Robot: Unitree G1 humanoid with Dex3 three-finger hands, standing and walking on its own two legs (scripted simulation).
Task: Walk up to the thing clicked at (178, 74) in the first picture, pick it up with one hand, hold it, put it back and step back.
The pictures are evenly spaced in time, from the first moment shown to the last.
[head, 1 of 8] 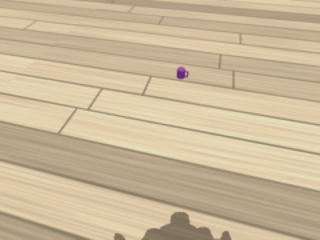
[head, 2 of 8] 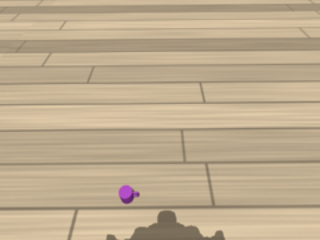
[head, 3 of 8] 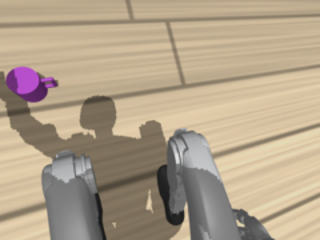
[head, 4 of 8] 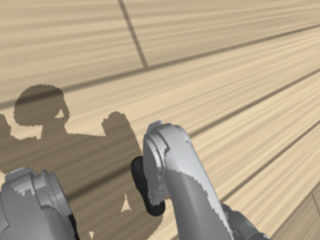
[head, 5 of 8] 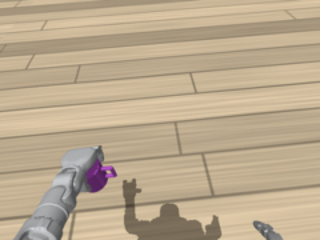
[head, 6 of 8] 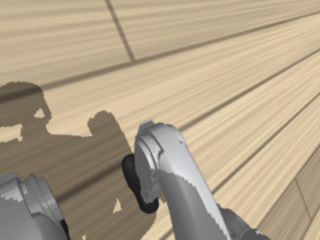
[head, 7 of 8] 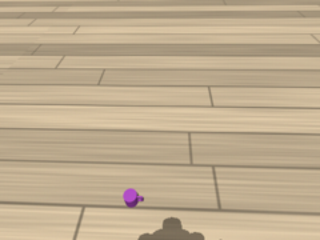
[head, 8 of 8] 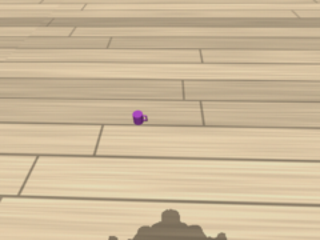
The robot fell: no
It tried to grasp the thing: yes
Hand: left
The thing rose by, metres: 0.66
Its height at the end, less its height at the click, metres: +0.00
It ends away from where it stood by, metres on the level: 0.03
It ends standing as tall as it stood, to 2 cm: yes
